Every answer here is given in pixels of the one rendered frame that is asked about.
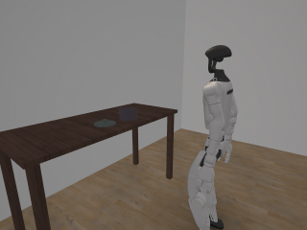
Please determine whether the robot left upper arm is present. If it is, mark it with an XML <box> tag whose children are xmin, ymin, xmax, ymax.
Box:
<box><xmin>202</xmin><ymin>81</ymin><xmax>225</xmax><ymax>130</ymax></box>

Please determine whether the robot right foot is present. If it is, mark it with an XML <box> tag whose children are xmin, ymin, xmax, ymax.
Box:
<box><xmin>209</xmin><ymin>216</ymin><xmax>224</xmax><ymax>230</ymax></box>

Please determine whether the left robot hand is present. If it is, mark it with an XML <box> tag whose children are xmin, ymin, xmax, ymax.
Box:
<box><xmin>196</xmin><ymin>165</ymin><xmax>215</xmax><ymax>195</ymax></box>

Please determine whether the robot right upper arm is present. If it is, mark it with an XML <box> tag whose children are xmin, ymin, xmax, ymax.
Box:
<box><xmin>230</xmin><ymin>93</ymin><xmax>238</xmax><ymax>119</ymax></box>

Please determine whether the robot left forearm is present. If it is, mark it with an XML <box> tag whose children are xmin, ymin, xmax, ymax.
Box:
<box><xmin>203</xmin><ymin>121</ymin><xmax>224</xmax><ymax>168</ymax></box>

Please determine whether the table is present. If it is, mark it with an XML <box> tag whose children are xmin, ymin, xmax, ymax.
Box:
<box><xmin>0</xmin><ymin>103</ymin><xmax>177</xmax><ymax>230</ymax></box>

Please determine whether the lid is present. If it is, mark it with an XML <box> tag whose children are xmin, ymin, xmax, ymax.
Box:
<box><xmin>94</xmin><ymin>120</ymin><xmax>116</xmax><ymax>127</ymax></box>

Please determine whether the right robot hand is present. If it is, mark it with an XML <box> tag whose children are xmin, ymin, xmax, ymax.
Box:
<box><xmin>217</xmin><ymin>143</ymin><xmax>232</xmax><ymax>164</ymax></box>

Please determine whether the robot head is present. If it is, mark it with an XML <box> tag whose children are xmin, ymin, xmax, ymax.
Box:
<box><xmin>205</xmin><ymin>45</ymin><xmax>232</xmax><ymax>82</ymax></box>

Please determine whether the pot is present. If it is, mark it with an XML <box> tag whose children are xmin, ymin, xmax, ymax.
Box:
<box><xmin>117</xmin><ymin>106</ymin><xmax>138</xmax><ymax>122</ymax></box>

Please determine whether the robot right forearm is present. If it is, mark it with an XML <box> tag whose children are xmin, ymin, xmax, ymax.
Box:
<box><xmin>224</xmin><ymin>115</ymin><xmax>237</xmax><ymax>144</ymax></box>

